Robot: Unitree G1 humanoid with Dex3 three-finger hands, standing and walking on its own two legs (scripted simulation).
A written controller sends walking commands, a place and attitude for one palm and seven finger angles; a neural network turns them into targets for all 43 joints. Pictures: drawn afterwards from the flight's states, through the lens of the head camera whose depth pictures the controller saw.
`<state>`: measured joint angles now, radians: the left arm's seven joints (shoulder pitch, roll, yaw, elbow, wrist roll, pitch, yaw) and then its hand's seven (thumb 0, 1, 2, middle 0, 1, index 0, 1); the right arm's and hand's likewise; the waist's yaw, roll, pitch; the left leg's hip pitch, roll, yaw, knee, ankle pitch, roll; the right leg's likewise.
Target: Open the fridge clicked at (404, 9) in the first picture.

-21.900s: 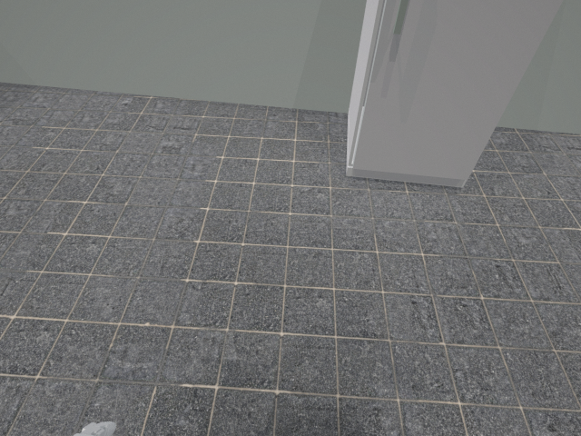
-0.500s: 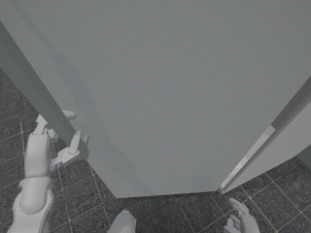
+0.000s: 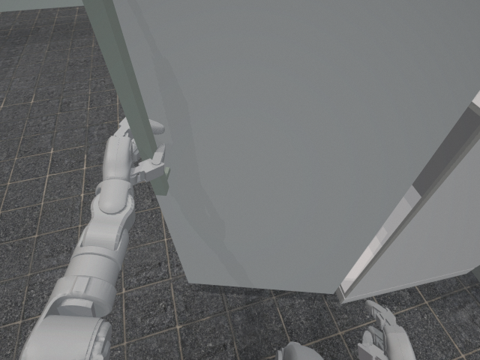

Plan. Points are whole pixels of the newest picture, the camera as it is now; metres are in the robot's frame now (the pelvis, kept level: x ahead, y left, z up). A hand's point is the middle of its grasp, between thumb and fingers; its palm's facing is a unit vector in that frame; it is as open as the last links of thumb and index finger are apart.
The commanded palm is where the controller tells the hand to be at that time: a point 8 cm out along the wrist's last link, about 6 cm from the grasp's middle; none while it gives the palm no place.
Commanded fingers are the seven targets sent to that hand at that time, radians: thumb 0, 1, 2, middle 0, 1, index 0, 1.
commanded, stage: stop walking and hold the door back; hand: left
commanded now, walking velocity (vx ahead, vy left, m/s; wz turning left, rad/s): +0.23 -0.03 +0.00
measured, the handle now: (138, 99) +0.45 +0.20 +0.20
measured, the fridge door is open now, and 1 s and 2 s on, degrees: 73 70 70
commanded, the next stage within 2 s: loosen the grip on the handle in 1.02 s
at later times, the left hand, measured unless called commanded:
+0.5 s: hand (162, 146) +0.43 +0.18 +0.12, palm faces +0.22 -0.95 -0.20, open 5.9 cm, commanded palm +0.40 +0.23 +0.11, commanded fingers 0.00 0.90 0.90 -0.45 -1.40 -0.45 -1.40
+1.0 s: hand (159, 149) +0.43 +0.18 +0.11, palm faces +0.13 -0.97 -0.20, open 5.8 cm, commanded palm +0.40 +0.23 +0.11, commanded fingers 0.00 0.90 0.90 -0.45 -1.40 -0.45 -1.40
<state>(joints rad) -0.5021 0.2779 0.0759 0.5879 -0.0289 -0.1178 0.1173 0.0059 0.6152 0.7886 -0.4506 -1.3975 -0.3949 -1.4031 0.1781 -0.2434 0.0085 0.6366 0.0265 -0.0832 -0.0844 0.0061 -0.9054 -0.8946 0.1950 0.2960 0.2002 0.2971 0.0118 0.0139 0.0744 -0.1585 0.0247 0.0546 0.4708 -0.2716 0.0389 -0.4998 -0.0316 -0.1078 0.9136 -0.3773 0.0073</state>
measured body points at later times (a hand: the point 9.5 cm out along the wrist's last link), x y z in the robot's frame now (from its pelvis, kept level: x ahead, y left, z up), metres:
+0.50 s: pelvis -0.01 -0.02 +0.00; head +0.01 -0.04 +0.45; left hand +0.42 +0.23 +0.13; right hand +0.05 -0.33 -0.11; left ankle +0.03 +0.12 -0.71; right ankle +0.06 -0.13 -0.74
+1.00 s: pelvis -0.02 +0.02 -0.01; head +0.01 +0.01 +0.44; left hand +0.42 +0.23 +0.13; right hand +0.09 -0.23 -0.12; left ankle +0.01 +0.12 -0.74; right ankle +0.01 -0.12 -0.74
